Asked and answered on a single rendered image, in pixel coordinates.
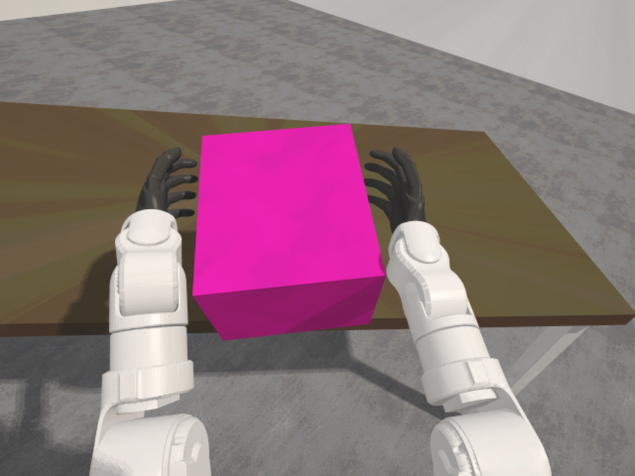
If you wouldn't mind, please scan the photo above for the robot left hand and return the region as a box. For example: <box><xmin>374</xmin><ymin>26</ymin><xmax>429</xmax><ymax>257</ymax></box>
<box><xmin>135</xmin><ymin>147</ymin><xmax>198</xmax><ymax>219</ymax></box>

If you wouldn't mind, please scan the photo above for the robot right upper arm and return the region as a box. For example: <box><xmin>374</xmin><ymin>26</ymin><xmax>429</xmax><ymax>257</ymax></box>
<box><xmin>431</xmin><ymin>409</ymin><xmax>551</xmax><ymax>476</ymax></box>

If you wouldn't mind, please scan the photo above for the table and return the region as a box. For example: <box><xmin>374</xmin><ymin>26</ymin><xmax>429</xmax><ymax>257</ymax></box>
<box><xmin>0</xmin><ymin>102</ymin><xmax>635</xmax><ymax>415</ymax></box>

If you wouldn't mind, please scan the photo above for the right robot forearm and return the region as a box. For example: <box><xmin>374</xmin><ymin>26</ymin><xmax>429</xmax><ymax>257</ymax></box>
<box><xmin>386</xmin><ymin>221</ymin><xmax>552</xmax><ymax>476</ymax></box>

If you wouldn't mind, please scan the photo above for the carton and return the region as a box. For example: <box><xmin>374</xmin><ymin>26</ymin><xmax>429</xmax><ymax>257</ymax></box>
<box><xmin>192</xmin><ymin>124</ymin><xmax>386</xmax><ymax>340</ymax></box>

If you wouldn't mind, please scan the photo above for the robot left upper arm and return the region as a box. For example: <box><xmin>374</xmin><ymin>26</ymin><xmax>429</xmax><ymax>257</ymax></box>
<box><xmin>91</xmin><ymin>414</ymin><xmax>211</xmax><ymax>476</ymax></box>

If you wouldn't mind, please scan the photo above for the robot right hand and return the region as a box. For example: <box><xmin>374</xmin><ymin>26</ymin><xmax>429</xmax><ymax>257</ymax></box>
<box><xmin>364</xmin><ymin>147</ymin><xmax>427</xmax><ymax>234</ymax></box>

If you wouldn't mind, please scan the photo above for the left robot forearm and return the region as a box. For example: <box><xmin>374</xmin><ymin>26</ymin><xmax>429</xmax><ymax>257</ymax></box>
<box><xmin>89</xmin><ymin>209</ymin><xmax>194</xmax><ymax>476</ymax></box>

